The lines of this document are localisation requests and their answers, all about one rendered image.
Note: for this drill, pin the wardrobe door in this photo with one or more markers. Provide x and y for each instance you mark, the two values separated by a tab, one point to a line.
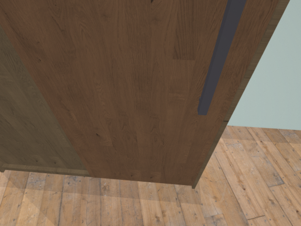
29	132
123	77

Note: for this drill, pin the handle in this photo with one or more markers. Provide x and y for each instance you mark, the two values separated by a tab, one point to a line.
231	17

